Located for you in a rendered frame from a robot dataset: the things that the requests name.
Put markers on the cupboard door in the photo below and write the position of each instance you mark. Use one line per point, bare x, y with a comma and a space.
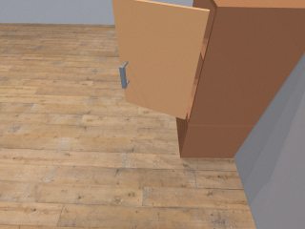
162, 44

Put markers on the handle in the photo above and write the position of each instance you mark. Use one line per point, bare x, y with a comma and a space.
123, 77

